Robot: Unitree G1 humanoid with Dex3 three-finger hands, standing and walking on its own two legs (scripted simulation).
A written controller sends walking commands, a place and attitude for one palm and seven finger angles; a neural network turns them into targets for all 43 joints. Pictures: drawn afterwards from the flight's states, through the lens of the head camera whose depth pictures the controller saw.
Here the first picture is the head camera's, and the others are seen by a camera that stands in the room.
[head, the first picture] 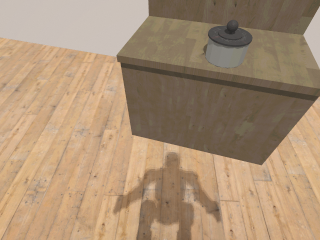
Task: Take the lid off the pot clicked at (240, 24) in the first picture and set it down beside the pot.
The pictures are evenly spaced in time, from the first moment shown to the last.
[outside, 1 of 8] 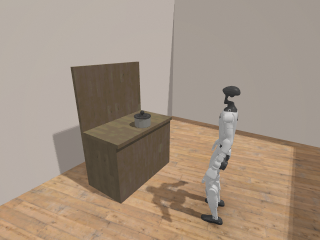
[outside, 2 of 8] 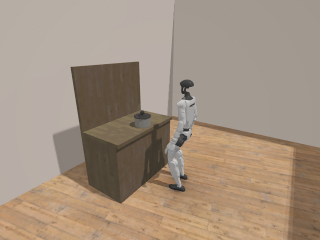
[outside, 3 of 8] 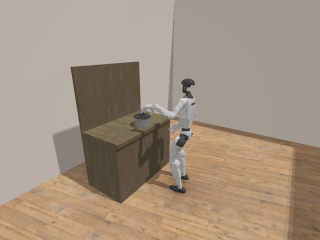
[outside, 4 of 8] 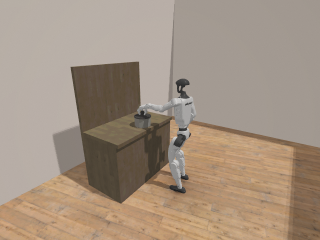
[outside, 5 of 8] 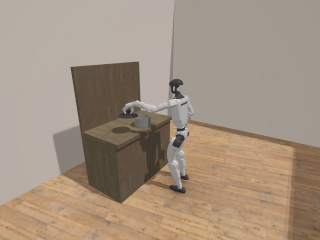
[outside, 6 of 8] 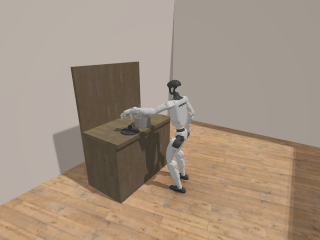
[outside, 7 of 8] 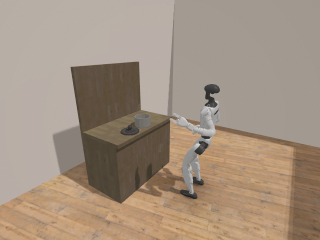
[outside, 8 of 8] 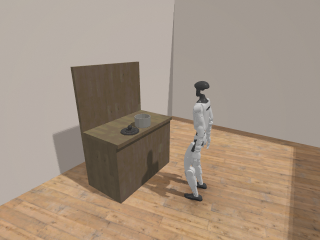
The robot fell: no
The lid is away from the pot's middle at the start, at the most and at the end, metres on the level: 0.00 0.25 0.24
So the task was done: yes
